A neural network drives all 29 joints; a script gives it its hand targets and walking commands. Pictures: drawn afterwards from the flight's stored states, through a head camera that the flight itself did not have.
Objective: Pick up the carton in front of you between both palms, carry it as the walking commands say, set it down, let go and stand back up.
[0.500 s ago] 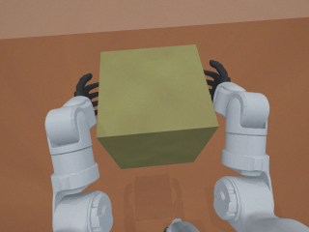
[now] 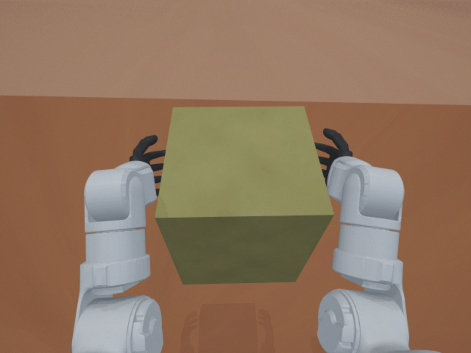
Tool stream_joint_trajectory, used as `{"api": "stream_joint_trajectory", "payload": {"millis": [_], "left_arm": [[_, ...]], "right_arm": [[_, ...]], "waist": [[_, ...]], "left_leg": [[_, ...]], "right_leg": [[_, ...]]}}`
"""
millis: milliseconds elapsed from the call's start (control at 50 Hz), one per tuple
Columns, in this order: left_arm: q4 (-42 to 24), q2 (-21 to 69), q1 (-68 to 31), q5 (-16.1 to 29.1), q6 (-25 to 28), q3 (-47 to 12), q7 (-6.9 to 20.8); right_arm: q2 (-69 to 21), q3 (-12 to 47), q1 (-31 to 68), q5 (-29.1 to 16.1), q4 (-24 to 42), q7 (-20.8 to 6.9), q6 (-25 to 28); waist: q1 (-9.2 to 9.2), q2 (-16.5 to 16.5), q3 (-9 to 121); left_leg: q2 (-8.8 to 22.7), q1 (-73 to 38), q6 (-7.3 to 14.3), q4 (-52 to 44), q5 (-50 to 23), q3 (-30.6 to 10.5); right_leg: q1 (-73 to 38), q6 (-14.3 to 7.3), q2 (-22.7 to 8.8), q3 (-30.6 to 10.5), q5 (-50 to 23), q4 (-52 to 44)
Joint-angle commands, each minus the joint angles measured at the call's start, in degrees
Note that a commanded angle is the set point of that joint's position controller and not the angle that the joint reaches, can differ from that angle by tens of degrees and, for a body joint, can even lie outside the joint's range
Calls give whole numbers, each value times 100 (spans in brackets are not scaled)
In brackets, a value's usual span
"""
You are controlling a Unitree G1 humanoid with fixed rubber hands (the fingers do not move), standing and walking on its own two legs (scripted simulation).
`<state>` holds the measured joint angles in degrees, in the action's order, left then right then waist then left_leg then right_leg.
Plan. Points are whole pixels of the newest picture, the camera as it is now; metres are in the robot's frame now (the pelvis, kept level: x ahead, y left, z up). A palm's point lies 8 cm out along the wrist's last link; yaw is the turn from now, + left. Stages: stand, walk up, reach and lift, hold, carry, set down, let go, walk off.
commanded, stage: carry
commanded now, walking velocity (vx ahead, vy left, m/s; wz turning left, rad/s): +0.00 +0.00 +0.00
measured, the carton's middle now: (239, 201) +0.36 -0.01 +0.10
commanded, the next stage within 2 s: none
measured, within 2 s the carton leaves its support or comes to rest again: neither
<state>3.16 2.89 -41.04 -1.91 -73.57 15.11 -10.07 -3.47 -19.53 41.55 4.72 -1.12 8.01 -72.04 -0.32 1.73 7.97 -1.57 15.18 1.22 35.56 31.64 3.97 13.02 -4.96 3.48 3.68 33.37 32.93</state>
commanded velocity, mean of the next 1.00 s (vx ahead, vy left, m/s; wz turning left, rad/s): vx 0.00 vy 0.00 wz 0.00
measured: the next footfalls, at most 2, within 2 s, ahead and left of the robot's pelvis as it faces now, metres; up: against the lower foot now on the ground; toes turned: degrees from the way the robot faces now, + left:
left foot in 0.42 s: +0.12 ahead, +0.05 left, +0.03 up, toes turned +3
right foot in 0.66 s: +0.24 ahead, -0.15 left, +0.05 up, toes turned -4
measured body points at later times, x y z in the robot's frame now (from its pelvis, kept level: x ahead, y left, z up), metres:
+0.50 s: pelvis +0.10 -0.01 +0.06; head +0.14 +0.00 +0.51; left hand +0.47 +0.13 +0.17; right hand +0.46 -0.17 +0.19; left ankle +0.08 +0.05 -0.69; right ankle +0.02 -0.10 -0.61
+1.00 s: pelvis +0.18 -0.07 +0.04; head +0.18 -0.07 +0.49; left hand +0.53 +0.09 +0.15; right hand +0.55 -0.21 +0.17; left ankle +0.08 +0.05 -0.69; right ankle +0.20 -0.15 -0.68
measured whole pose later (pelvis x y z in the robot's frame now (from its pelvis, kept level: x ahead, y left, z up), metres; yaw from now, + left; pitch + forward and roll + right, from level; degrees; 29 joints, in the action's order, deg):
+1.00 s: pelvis +0.18 -0.07 +0.04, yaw +2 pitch +3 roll +0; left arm 4.1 5.5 -35.2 -4.2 -68.3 16.6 -9.8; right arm -4.1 -18.2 37.4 3.5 -5.9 7.9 -65.9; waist -1.0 0.3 4.1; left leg 1.3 8.3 -0.4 28.9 28.8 0.4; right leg 22.9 -3.6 1.5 6.4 28.3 37.7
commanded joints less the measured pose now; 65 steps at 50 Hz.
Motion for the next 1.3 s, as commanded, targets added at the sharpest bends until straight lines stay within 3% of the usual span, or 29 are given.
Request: {"api": "stream_joint_trajectory", "payload": {"millis": [0,60,140,160,200,240,280,300,320,340,360,400,460,480,540,580,640,660,680,720,820,860,940,980,1040,1120,1240,1260,1280], "left_arm": [[100,5294,-3524,1307,323,-2800,646],[331,5201,-3404,1020,470,-2543,758],[-22,5964,-3666,1203,857,-3309,788],[-285,5931,-3602,1247,942,-3383,767],[-389,5819,-3541,1205,1044,-3398,746],[-621,5818,-3122,1226,1033,-3581,707],[-686,5447,-2950,1307,976,-3846,640],[-1181,5440,-3178,1529,1018,-4198,623],[-1326,5602,-3258,1656,1023,-4307,658],[-1868,5891,-3583,1888,1072,-4454,709],[-2125,5692,-3933,1901,1086,-4530,705],[-1552,5207,-3118,1845,871,-4338,608],[-1992,4499,-3242,1509,720,-3846,431],[-1670,4421,-2876,1311,599,-3665,397],[-590,4311,-2826,1408,296,-3553,429],[-1459,4591,-3591,1679,357,-3842,487],[-725,4735,-3524,1636,356,-3456,450],[-450,4721,-3119,1440,362,-3076,457],[-1033,4725,-3711,1536,409,-3237,459],[-306,4878,-3276,1482,363,-3073,536],[-446,5413,-3624,1388,592,-3263,771],[-254,5614,-3447,1499,648,-3358,801],[-427,5777,-3477,1595,822,-3715,867],[-812,5981,-3785,1869,914,-4003,884],[-704,5688,-3648,1837,892,-4139,857],[-511,5451,-2897,1585,846,-3832,841],[-909,5769,-3233,1816,959,-3992,877],[-860,5545,-3141,1634,985,-3889,847],[-451,5369,-2845,1460,916,-3813,806]], "right_arm": [[-5321,3566,3667,-1832,-570,-688,83],[-5640,3306,3329,-1654,-1309,-687,156],[-6281,3662,3507,-1797,-973,-787,629],[-6399,3807,3653,-1958,-515,-798,746],[-6392,4211,3683,-2151,-398,-803,777],[-6071,4166,3043,-1959,-260,-758,837],[-5662,3918,2146,-1660,-712,-670,745],[-5729,3801,2148,-1705,-417,-671,747],[-5691,3813,1843,-1539,-224,-633,778],[-5761,3847,2160,-1525,245,-618,869],[-5381,3812,2265,-1532,712,-597,885],[-4688,3872,2174,-1549,1055,-527,686],[-4798,4339,2680,-2017,1137,-660,376],[-4715,4257,2616,-1992,1172,-656,336],[-3827,3987,2456,-1798,795,-519,145],[-4133,3964,2703,-1823,1072,-450,155],[-4268,3821,3091,-1881,668,-464,27],[-4458,4117,3530,-2054,837,-505,22],[-4562,3847,3230,-2062,395,-584,29],[-4670,3669,2906,-1895,-303,-585,55],[-5622,3694,2866,-1747,-666,-717,311],[-5669,3766,3020,-1740,-440,-766,419],[-5572,3763,2932,-1664,-354,-775,587],[-5795,3989,3133,-1736,89,-756,701],[-5280,3668,2394,-1342,-486,-703,632],[-5157,3737,1990,-1350,-435,-708,597],[-5415,4280,2854,-1718,601,-696,774],[-5465,4436,2823,-1848,551,-714,764],[-5103,4095,2546,-1633,148,-685,720]], "waist": [[11,903,1814],[86,642,1305],[175,-916,1624],[99,-617,1663],[-105,51,1609],[-312,1030,1210],[-258,839,1330],[35,452,1642],[577,-315,2100],[474,-1657,2224],[661,-2387,2275],[255,-945,2609],[-117,-227,2028],[-63,-365,1837],[272,-1476,1218],[200,-1275,1585],[-256,287,2468],[-142,590,2137],[-28,89,1878],[-7,214,2037],[-77,458,2238],[-137,360,2130],[-182,-626,2197],[-50,-361,2402],[-56,-544,2069],[-40,144,1802],[-69,-102,2183],[-76,184,2161],[-24,-296,2003]], "left_leg": [[249,80,115,-211,-2235,-187],[402,-826,208,-454,-4197,-295],[695,-2347,408,-425,-7301,-365],[485,-2304,456,61,-7940,-186],[138,-1030,303,501,-6086,197],[-669,2603,89,859,-39,813],[-510,2963,92,-506,122,683],[-303,1597,90,-2152,-1315,543],[-152,-1378,192,-3196,-4266,302],[387,-4219,424,-2104,-7282,-389],[1250,-5472,1024,-641,-9899,-1206],[1845,-4024,865,-531,-8208,-1426],[1460,-1845,918,-1086,-4621,-431],[1298,-1198,916,-1171,-4525,-264],[1121,-1910,433,-587,-7813,-631],[1289,-1555,146,-277,-7399,-1004],[731,-24,-273,130,-3698,-532],[534,-260,-282,-169,-2249,-391],[515,-136,-276,-489,-2520,-434],[502,-701,-127,-374,-2432,-379],[423,-708,-73,-658,-1959,-329],[494,-647,-119,-799,-2921,-240],[730,-1284,-25,-505,-3221,-449],[852,-1318,56,-382,-4088,-577],[834,-1343,-5,-328,-3631,-465],[586,-798,1,-791,-1034,-481],[542,-565,-22,-524,-1299,-428],[581,-727,-20,-525,-1052,-423],[661,-800,24,-754,-1124,-525]], "right_leg": [[-2208,76,-1294,-726,-8704,241],[-1186,316,-1019,-442,-7136,349],[-107,477,-450,-95,-4853,-201],[-410,496,-318,96,-4986,-1017],[-1793,347,-310,-22,-6887,-1474],[-4700,-66,-1009,-701,-11629,-505],[-5027,-144,-1093,-534,-12275,705],[-4155,22,-731,-157,-11918,1448],[-1908,284,-548,76,-9800,2096],[1091,548,203,255,-1761,2437],[3082,483,553,-27,286,3410],[2053,69,-273,-831,-548,3399],[1313,369,-354,-387,-740,2129],[949,370,-339,14,-687,1998],[1711,480,-40,290,-623,1154],[782,504,-100,330,-1479,351],[-1324,-567,-1289,-1145,-4583,452],[-912,-554,-1338,-1232,-4942,112],[-1065,-421,-1219,-894,-5681,459],[-838,-134,-1153,-648,-5291,299],[-1234,-245,-1181,-764,-5509,317],[-1337,-163,-1157,-648,-6022,554],[-491,-94,-971,-557,-3670,456],[-647,-90,-807,-409,-3681,604],[-292,-76,-825,-416,-3365,507],[-454,-130,-1021,-793,-2697,-109],[-1312,-148,-1090,-650,-4175,-9],[-1149,-140,-1177,-724,-3801,39],[-884,-180,-1162,-777,-3246,21]]}}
